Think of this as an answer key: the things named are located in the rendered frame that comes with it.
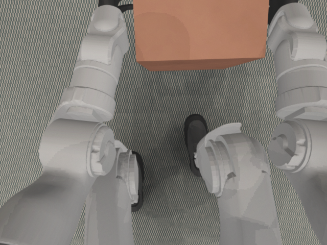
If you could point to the robot right upper arm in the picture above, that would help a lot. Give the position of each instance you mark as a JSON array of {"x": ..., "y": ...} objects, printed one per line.
[{"x": 299, "y": 147}]

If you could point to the carton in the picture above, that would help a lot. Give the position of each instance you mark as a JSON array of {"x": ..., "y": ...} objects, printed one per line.
[{"x": 199, "y": 34}]

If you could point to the robot left upper arm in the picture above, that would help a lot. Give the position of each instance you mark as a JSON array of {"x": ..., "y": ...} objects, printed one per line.
[{"x": 73, "y": 154}]

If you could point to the left robot forearm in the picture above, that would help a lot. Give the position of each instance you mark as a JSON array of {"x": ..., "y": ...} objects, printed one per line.
[{"x": 90, "y": 96}]

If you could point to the robot right shin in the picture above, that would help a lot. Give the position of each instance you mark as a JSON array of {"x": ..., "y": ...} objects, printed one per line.
[{"x": 230, "y": 129}]

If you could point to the right robot forearm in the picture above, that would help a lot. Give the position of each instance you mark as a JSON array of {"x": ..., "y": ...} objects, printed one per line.
[{"x": 300, "y": 62}]

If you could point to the robot left hand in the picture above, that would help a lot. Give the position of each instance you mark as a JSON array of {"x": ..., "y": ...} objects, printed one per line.
[{"x": 115, "y": 3}]

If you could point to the robot right hand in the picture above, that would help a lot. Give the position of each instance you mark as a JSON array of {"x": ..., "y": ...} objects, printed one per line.
[{"x": 275, "y": 5}]

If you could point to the right robot foot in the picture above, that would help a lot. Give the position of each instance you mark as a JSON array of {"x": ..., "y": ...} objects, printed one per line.
[{"x": 195, "y": 129}]

